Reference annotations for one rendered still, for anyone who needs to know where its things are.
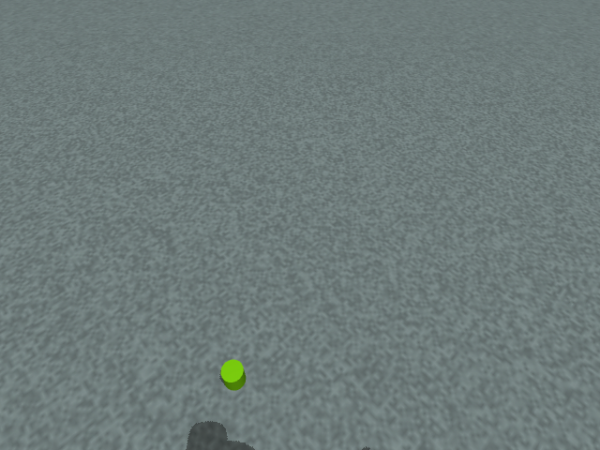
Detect tin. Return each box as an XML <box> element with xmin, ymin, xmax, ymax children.
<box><xmin>220</xmin><ymin>360</ymin><xmax>246</xmax><ymax>391</ymax></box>

